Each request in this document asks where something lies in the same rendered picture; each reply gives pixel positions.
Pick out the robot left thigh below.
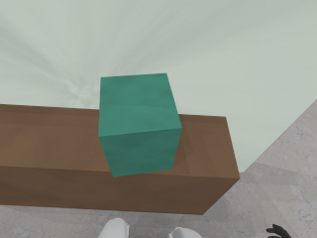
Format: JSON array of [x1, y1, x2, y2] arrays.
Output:
[[98, 218, 130, 238]]

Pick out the robot right hand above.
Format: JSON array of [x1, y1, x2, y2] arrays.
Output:
[[266, 224, 291, 238]]

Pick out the robot right thigh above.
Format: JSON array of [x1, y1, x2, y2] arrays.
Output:
[[167, 228, 202, 238]]

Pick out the carton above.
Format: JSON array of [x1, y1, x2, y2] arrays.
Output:
[[98, 72, 182, 178]]

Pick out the pedestal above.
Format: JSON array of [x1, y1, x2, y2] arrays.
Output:
[[0, 104, 240, 215]]

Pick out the robot thigh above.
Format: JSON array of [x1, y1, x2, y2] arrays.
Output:
[[167, 228, 202, 238], [98, 218, 130, 238]]

